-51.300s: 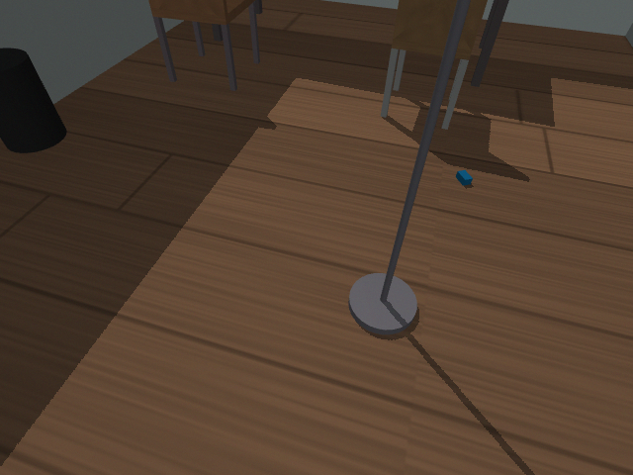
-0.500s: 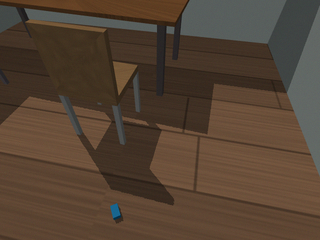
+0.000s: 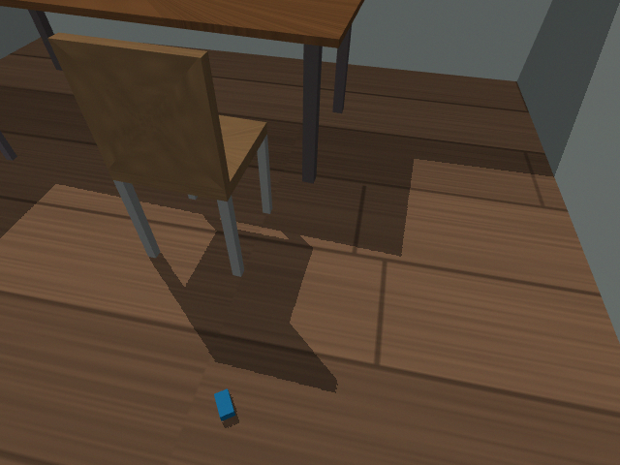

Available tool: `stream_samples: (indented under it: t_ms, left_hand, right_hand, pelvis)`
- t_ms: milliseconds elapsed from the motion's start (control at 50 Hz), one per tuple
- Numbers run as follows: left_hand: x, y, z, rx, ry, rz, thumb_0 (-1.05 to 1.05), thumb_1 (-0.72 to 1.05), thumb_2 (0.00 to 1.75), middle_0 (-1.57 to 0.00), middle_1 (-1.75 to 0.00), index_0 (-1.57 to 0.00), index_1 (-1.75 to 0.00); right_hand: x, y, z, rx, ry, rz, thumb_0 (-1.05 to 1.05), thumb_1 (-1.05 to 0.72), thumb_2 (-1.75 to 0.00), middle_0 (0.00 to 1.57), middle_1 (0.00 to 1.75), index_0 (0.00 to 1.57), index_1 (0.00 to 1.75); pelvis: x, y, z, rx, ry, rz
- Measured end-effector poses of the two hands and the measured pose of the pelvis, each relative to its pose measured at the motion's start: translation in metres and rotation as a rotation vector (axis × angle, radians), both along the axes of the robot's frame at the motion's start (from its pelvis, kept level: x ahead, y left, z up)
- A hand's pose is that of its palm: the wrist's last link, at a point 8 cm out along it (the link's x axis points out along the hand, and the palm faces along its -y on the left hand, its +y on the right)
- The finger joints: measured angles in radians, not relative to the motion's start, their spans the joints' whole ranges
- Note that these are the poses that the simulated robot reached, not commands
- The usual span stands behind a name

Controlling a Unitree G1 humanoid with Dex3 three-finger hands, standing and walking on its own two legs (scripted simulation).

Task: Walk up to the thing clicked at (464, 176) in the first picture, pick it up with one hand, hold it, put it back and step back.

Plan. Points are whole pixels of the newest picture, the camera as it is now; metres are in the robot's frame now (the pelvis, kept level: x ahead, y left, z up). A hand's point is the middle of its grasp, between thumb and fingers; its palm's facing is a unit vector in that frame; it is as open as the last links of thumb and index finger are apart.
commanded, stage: stand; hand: left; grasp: from above
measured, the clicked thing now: (224, 404) +0.46 +0.27 -0.76
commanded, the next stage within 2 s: step back in 0.06 s
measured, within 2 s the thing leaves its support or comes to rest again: neither
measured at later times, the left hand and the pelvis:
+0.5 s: hand out of the picture +0.04 +0.24 -0.15, palm faces +0.00 -0.90 -0.43, open 7.3 cm; pelvis -0.07 -0.03 -0.01, yaw +0 degrees
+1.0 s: hand out of the picture -0.11 +0.26 -0.17, palm faces -0.02 -0.92 -0.39, open 7.3 cm; pelvis -0.20 -0.01 -0.02, yaw -1 degrees
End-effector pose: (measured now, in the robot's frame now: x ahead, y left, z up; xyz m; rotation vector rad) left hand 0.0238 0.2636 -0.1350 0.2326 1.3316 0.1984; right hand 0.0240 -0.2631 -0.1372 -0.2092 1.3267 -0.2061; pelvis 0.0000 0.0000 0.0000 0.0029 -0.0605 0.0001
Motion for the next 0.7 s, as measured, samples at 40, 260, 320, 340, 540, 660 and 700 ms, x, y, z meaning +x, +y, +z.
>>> stream_samples:
  t_ms: [40, 260, 320, 340, 540, 660, 700]
  left_hand:
    - [0.003, 0.003, 0.002, 0.008, -0.009, -0.004, 0.0, 0.91, 0.9, -0.2, -0.3, -0.2, -0.3]
    - [0.028, 0.031, 0.011, 0.138, -0.099, -0.051, 0.0, 0.91, 0.9, -0.2, -0.3, -0.2, -0.3]
    - [0.023, 0.027, 0.015, 0.169, -0.115, -0.068, 0.0, 0.91, 0.9, -0.2, -0.3, -0.2, -0.3]
    - [0.02, 0.025, 0.018, 0.172, -0.116, -0.078, 0.0, 0.91, 0.9, -0.2, -0.3, -0.2, -0.3]
    - [0.005, 0.012, 0.027, 0.153, -0.206, -0.067, 0.0, 0.91, 0.89, -0.2, -0.3, -0.21, -0.3]
    - [-0.024, 0.026, 0.006, 0.114, -0.235, -0.051, 0.0, 0.9, 0.89, -0.2, -0.3, -0.21, -0.31]
    - [-0.039, 0.033, -0.001, 0.102, -0.217, -0.045, 0.0, 0.91, 0.89, -0.2, -0.3, -0.21, -0.31]
  right_hand:
    - [0.003, -0.004, 0.001, -0.007, -0.008, 0.002, 0.01, -0.91, -0.89, 0.2, 0.3, 0.2, 0.3]
    - [0.036, -0.063, -0.002, -0.077, -0.119, 0.029, 0.01, -0.91, -0.89, 0.2, 0.3, 0.21, 0.3]
    - [0.046, -0.082, -0.005, -0.099, -0.156, 0.036, 0.01, -0.91, -0.89, 0.2, 0.3, 0.2, 0.3]
    - [0.047, -0.086, -0.004, -0.105, -0.163, 0.042, 0.01, -0.91, -0.89, 0.2, 0.3, 0.2, 0.3]
    - [0.003, -0.08, -0.001, -0.115, -0.075, 0.141, 0.01, -0.91, -0.89, 0.2, 0.3, 0.2, 0.3]
    - [-0.036, -0.061, -0.003, -0.127, -0.046, 0.184, 0.01, -0.91, -0.89, 0.2, 0.3, 0.2, 0.3]
    - [-0.052, -0.053, 0.0, -0.13, -0.044, 0.181, 0.01, -0.91, -0.89, 0.2, 0.3, 0.2, 0.3]
  pelvis:
    - [0.0, 0.0, 0.0, 0.0, 0.0, -0.001]
    - [-0.03, -0.023, -0.02, 0.021, 0.024, -0.014]
    - [-0.041, -0.031, -0.025, 0.011, 0.02, -0.014]
    - [-0.045, -0.032, -0.024, 0.02, 0.021, -0.016]
    - [-0.08, -0.03, -0.016, 0.014, 0.042, 0.027]
    - [-0.111, -0.017, -0.027, -0.003, 0.03, 0.073]
    - [-0.123, -0.011, -0.028, 0.013, 0.016, 0.064]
